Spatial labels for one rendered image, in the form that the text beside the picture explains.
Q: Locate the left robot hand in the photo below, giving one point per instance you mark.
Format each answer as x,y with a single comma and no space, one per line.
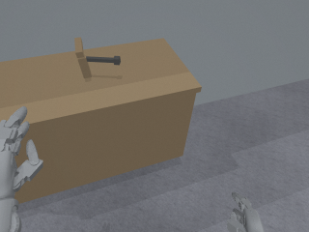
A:
11,134

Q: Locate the tap lever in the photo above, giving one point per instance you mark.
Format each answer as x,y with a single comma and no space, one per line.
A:
116,59

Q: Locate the counter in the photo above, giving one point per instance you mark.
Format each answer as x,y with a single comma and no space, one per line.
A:
94,120

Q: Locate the right robot hand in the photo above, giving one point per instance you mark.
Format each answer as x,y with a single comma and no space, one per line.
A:
248,220

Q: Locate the robot left forearm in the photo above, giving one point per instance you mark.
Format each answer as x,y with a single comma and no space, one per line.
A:
9,219

